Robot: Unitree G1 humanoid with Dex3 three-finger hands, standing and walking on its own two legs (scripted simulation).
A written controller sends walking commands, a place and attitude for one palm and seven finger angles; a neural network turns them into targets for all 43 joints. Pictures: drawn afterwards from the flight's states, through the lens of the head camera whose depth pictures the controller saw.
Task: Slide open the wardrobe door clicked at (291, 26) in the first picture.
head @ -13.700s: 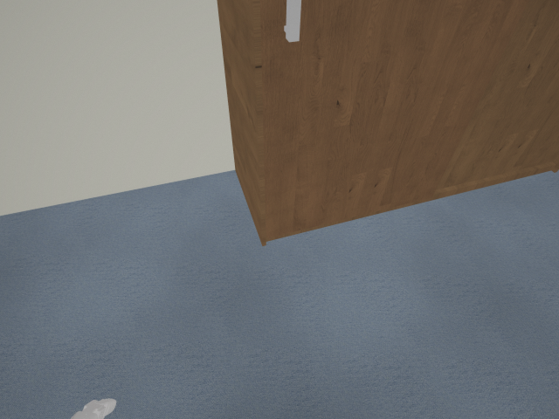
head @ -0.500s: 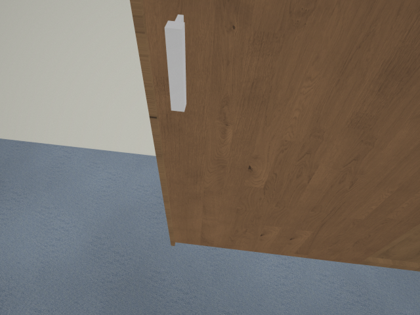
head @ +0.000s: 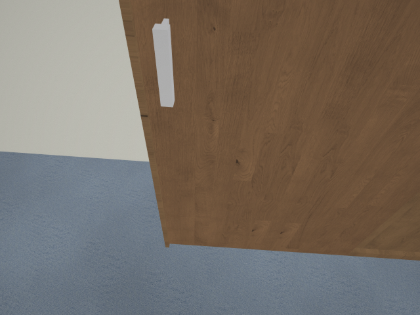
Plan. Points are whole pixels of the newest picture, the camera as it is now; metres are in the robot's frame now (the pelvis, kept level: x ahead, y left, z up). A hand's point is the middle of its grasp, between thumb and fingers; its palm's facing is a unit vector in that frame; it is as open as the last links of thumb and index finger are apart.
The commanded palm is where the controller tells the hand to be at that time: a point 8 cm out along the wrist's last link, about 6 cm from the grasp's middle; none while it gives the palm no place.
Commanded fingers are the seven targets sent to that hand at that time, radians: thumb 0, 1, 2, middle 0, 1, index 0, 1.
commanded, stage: come to a stop and stand still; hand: left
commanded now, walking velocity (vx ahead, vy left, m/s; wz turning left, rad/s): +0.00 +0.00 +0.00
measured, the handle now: (166, 64) +0.54 +0.13 +0.22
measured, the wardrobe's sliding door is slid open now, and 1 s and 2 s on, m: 0.00 0.00 0.00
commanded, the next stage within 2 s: look again from close up in 0.70 s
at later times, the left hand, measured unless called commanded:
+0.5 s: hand out of the picture +0.01 +0.19 -0.18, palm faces +0.04 -0.98 -0.19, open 7.4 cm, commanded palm none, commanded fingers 0.00 0.90 0.90 -0.20 -0.30 -0.20 -0.30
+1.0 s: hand out of the picture -0.03 +0.23 -0.18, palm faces +0.03 -0.98 -0.21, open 7.4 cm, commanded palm none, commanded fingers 0.00 0.90 0.90 -0.20 -0.30 -0.20 -0.30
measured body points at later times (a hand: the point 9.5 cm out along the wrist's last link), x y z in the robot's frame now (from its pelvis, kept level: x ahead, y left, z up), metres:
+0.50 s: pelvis +0.01 +0.03 -0.01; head -0.01 +0.03 +0.44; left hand +0.01 +0.25 -0.17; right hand +0.03 -0.20 -0.16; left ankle +0.07 +0.10 -0.74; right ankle -0.01 -0.11 -0.74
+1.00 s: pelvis -0.02 +0.04 +0.00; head -0.03 +0.06 +0.45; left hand -0.03 +0.28 -0.16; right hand +0.03 -0.22 -0.14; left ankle +0.07 +0.10 -0.74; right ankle -0.01 -0.11 -0.74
